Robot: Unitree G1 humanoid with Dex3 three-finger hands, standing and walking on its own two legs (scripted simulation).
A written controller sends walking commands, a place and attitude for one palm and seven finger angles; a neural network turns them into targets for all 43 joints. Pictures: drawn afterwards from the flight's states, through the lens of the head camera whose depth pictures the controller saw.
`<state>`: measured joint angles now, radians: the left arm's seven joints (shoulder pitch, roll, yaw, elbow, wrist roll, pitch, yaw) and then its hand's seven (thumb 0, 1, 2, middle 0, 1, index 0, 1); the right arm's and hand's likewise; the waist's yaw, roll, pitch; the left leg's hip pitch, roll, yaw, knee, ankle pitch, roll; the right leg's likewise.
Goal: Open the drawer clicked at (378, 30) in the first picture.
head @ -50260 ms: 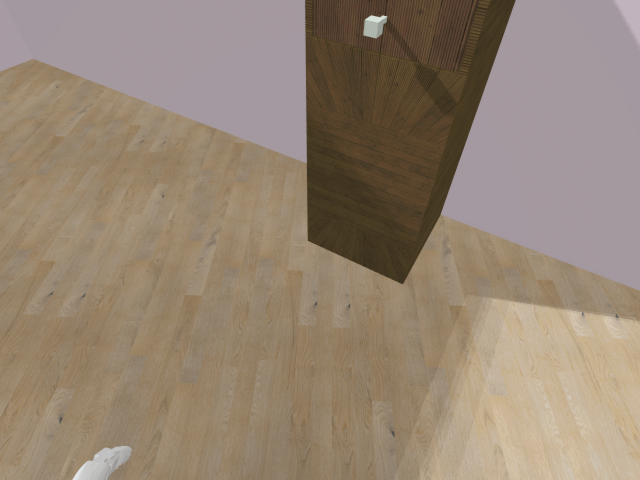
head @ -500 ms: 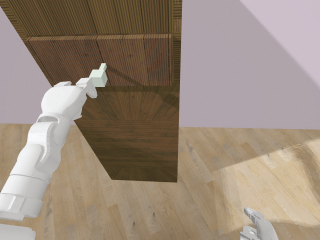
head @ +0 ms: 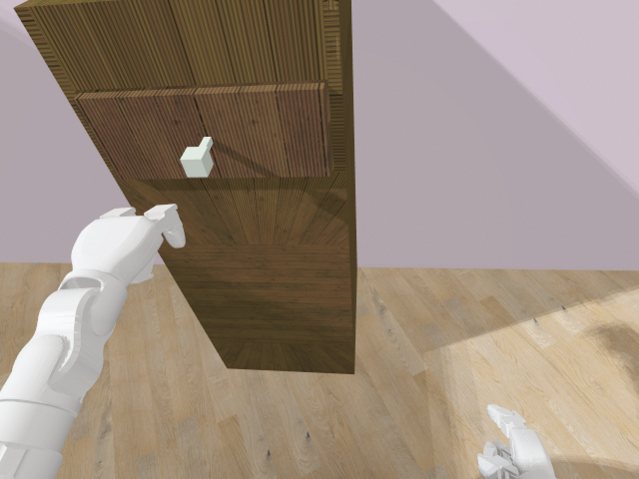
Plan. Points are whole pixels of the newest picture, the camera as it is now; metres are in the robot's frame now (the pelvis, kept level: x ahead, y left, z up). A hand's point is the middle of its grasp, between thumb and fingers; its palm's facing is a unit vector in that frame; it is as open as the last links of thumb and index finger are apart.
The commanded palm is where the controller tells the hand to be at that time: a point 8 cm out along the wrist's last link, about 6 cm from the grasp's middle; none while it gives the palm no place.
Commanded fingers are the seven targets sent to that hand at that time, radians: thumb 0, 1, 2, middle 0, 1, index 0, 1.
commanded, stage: pull the drawer open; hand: left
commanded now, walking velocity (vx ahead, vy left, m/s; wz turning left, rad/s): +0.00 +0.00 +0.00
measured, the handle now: (201, 154) +0.53 +0.24 +0.15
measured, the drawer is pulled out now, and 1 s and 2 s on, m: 0.02 0.02 0.02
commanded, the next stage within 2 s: open the thumb to release the handle in 1.88 s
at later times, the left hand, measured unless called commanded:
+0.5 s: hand (131, 295) +0.28 +0.25 +0.13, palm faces +0.08 -0.06 -0.99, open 4.8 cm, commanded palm +0.24 +0.26 +0.19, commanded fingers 0.00 0.90 0.90 -0.40 -1.35 -0.40 -1.35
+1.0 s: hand (98, 331) +0.22 +0.26 +0.14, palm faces +0.13 -0.06 -0.99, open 4.8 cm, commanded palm +0.18 +0.26 +0.19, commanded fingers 0.00 0.90 0.90 -0.40 -1.35 -0.40 -1.35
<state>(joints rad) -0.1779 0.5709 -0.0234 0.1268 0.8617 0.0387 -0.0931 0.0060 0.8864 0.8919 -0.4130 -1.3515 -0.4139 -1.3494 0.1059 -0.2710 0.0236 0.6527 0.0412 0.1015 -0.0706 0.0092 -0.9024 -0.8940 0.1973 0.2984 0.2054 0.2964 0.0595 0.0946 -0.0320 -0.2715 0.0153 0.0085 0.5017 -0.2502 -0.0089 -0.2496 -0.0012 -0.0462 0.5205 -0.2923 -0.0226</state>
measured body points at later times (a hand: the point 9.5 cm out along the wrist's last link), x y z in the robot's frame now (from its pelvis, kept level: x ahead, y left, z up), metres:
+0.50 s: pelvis -0.01 +0.01 +0.00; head -0.02 -0.03 +0.45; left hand +0.27 +0.25 +0.18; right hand +0.19 -0.21 -0.10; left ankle +0.01 +0.13 -0.74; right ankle -0.01 -0.10 -0.74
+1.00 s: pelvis +0.00 +0.02 +0.00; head -0.01 -0.03 +0.45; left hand +0.21 +0.26 +0.19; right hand +0.23 -0.17 -0.09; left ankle +0.01 +0.13 -0.74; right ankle -0.01 -0.10 -0.74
